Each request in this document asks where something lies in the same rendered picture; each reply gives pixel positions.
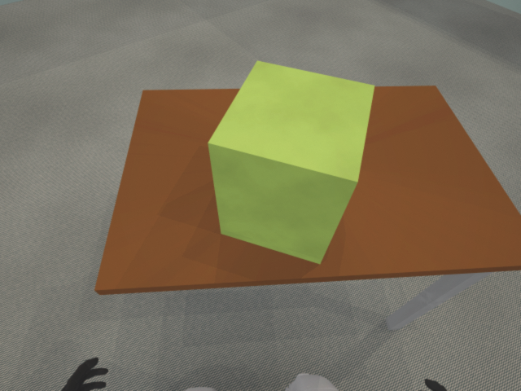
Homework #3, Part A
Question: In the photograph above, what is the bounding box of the robot right thigh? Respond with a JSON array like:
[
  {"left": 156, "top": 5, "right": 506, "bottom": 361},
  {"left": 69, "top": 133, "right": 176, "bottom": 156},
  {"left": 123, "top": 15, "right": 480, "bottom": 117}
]
[{"left": 286, "top": 375, "right": 339, "bottom": 391}]

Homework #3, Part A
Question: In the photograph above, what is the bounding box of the carton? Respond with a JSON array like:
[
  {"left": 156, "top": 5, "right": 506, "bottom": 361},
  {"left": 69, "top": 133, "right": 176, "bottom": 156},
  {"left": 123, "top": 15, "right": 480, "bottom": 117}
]
[{"left": 208, "top": 60, "right": 374, "bottom": 264}]

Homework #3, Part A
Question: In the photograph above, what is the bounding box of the table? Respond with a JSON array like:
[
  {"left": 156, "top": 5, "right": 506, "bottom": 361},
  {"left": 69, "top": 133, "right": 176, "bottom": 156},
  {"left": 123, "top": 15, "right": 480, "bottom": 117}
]
[{"left": 94, "top": 86, "right": 521, "bottom": 330}]

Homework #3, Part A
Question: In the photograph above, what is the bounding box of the left robot hand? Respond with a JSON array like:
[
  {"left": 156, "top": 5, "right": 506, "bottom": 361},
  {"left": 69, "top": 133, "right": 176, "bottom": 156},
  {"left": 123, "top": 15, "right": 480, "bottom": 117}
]
[{"left": 61, "top": 358, "right": 108, "bottom": 391}]

